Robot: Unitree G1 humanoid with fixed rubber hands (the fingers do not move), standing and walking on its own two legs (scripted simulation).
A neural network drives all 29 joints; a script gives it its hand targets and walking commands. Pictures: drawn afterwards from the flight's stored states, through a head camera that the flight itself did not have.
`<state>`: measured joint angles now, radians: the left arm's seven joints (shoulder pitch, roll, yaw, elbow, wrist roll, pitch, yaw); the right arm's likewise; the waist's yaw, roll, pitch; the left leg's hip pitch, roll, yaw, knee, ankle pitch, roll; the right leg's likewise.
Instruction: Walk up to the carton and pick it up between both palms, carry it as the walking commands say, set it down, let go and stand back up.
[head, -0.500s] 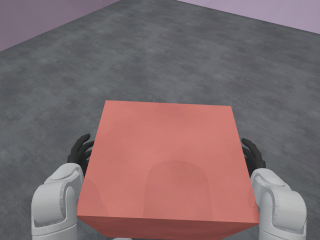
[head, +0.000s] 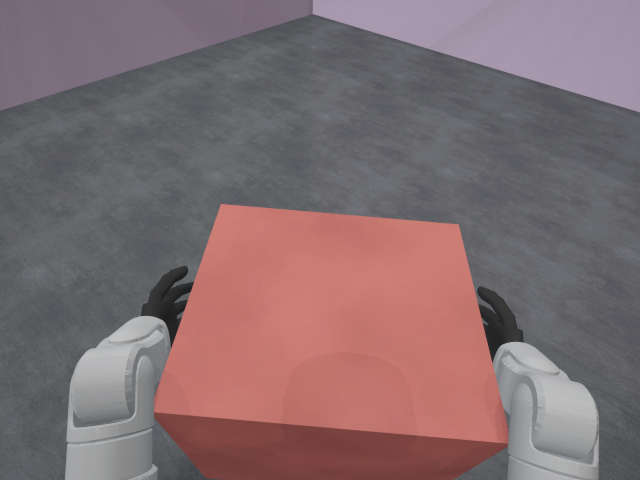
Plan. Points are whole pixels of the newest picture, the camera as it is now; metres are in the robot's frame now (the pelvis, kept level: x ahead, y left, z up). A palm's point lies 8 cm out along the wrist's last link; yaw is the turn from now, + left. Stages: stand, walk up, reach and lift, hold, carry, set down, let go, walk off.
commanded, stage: carry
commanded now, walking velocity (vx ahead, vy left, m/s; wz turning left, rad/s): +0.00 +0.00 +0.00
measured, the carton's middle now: (326, 356) +0.27 +0.00 +0.01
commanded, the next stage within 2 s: none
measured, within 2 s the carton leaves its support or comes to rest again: neither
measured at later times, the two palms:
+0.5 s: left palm (159, 365) +0.21 +0.18 +0.08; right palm (521, 381) +0.21 -0.21 +0.08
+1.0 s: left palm (174, 339) +0.24 +0.17 +0.08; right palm (518, 361) +0.24 -0.21 +0.08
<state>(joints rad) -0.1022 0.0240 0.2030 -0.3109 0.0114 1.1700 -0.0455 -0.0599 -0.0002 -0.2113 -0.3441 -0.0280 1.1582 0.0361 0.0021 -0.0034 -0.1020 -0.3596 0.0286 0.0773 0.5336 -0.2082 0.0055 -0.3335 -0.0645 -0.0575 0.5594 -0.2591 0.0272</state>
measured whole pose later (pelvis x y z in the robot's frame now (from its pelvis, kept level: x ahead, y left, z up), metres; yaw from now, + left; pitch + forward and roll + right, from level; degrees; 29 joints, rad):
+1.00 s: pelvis -0.01 -0.01 +0.00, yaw +0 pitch +2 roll +1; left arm -0.08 0.00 0.21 -0.34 0.03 1.16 -0.04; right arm -0.07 -0.01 -0.22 -0.35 -0.02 1.16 0.04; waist 0.00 0.00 -0.09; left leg -0.38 0.05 0.08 0.54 -0.19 -0.02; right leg -0.36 -0.05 -0.06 0.58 -0.26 0.00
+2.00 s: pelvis +0.01 -0.01 +0.00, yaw -1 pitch +3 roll +0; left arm -0.07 0.01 0.21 -0.35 0.02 1.17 -0.04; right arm -0.06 0.01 -0.22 -0.36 -0.02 1.16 0.04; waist 0.00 0.00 -0.11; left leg -0.36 0.05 0.08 0.52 -0.22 -0.01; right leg -0.33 -0.05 -0.06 0.55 -0.27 0.01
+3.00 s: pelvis +0.01 -0.02 +0.00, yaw -1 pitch +3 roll +0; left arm -0.09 0.00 0.21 -0.32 0.03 1.14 -0.05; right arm -0.07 0.01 -0.22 -0.32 -0.03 1.13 0.04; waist 0.00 0.00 -0.12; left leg -0.36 0.07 0.08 0.52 -0.21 -0.03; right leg -0.34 -0.03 -0.06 0.55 -0.27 -0.01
